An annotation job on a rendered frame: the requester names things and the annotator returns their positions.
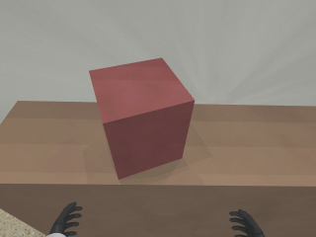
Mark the left robot hand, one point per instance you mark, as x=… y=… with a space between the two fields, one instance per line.
x=60 y=225

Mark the pedestal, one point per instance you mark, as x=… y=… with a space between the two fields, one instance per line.
x=257 y=158

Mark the right robot hand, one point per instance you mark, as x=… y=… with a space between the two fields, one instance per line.
x=251 y=228

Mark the carton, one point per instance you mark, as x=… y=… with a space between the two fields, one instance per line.
x=146 y=113

